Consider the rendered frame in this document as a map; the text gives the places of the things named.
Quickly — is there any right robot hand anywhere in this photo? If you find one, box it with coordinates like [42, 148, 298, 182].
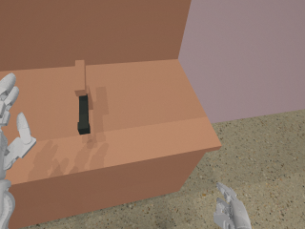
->
[213, 182, 252, 229]

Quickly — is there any counter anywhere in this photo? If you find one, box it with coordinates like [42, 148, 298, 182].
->
[0, 0, 222, 229]

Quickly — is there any left robot forearm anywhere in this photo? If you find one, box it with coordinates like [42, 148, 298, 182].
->
[0, 179, 15, 229]

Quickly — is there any left robot hand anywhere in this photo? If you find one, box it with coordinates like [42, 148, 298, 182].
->
[0, 73, 36, 180]

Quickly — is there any tap lever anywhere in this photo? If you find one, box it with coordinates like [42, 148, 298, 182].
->
[77, 94, 91, 135]

